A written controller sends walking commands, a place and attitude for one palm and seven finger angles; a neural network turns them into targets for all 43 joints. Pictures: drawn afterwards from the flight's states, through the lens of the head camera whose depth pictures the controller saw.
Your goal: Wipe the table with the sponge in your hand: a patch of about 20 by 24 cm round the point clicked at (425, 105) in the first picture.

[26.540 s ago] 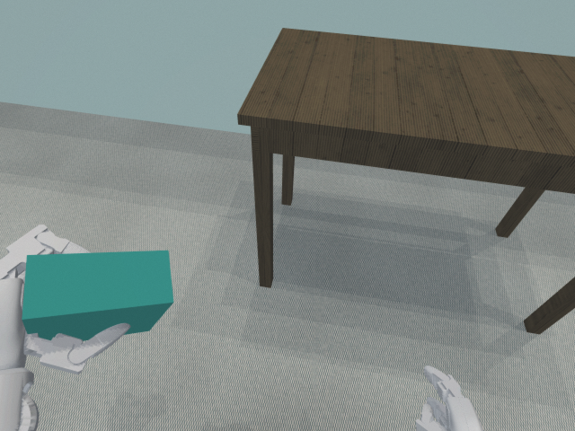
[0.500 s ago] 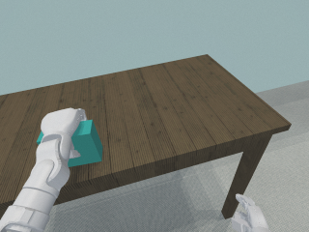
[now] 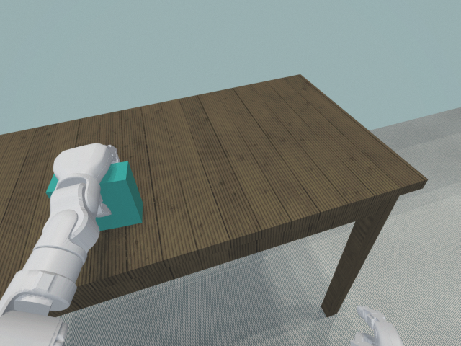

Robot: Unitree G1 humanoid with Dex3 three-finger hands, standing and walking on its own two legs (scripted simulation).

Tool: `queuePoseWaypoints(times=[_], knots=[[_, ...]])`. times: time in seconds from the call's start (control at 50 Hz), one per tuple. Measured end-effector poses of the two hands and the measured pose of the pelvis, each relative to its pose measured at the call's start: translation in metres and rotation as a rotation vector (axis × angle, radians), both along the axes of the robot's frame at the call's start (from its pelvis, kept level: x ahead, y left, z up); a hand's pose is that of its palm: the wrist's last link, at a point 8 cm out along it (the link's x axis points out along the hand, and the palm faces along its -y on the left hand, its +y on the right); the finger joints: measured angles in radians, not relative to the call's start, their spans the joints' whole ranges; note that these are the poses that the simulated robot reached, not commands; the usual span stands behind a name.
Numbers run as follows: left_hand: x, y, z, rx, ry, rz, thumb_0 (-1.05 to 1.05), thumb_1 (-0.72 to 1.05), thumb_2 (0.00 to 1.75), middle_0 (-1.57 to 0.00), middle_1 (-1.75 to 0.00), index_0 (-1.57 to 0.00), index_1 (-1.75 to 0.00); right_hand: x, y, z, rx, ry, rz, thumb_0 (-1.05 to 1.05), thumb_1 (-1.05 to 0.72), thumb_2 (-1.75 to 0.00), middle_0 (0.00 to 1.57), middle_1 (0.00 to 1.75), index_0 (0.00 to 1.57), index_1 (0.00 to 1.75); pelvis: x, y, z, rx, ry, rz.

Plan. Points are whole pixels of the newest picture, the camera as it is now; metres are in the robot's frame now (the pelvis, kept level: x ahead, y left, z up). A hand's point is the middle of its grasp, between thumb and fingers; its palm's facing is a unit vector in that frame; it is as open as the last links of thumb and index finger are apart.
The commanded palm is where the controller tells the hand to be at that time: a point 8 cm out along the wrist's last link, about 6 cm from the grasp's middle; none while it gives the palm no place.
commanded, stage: wipe forward along the middle lane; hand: left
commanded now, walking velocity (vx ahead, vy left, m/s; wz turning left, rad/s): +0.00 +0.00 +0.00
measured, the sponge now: (103, 205) +0.34 +0.29 +0.07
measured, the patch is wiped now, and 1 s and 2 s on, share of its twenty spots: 1.00 1.00 1.00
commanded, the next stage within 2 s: slide back across to the first lane in 0.66 s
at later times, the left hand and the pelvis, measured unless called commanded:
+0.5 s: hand (96, 165) +0.40 +0.31 +0.12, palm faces -0.09 -0.02 -1.00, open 9.8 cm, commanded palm +0.39 +0.31 +0.16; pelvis +0.00 +0.01 +0.00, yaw +0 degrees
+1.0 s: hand (90, 157) +0.42 +0.34 +0.13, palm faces -0.06 -0.03 -1.00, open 9.8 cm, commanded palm +0.40 +0.35 +0.18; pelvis +0.02 +0.03 +0.00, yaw -1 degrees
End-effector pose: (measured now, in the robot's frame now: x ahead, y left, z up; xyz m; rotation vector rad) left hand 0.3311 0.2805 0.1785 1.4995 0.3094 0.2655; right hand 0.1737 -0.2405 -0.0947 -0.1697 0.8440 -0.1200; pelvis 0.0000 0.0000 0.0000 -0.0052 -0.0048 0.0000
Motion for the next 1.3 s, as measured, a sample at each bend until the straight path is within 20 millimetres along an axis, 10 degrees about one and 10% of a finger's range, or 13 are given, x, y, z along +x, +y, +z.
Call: queuePoseWaypoints(times=[0.6,1.02,1.3], knots=[[0.062,0.032,0.000,0.024,0.068,-0.014,0.01,-0.52,1.10,-0.75,-1.34,-0.80,-1.35,-0.060,-0.001,-0.019,-0.024,0.198,-0.103,0.01,-0.90,-0.90,0.20,0.30,0.20,0.30,0.008,0.018,0.001,-0.015,0.078,-0.004],[0.076,0.054,0.004,0.025,0.036,0.008,0.01,-0.52,1.10,-0.74,-1.35,-0.79,-1.36,-0.057,0.004,-0.014,-0.027,0.207,-0.127,0.01,-0.90,-0.90,0.20,0.30,0.20,0.30,0.017,0.027,0.002,-0.016,0.091,-0.017],[0.054,0.093,0.009,0.057,0.097,0.055,-0.01,-0.51,1.10,-0.73,-1.37,-0.77,-1.38,-0.020,0.012,-0.008,-0.042,0.160,-0.066,0.01,-0.90,-0.90,0.20,0.30,0.20,0.30,0.027,0.031,0.003,-0.021,0.071,0.009]])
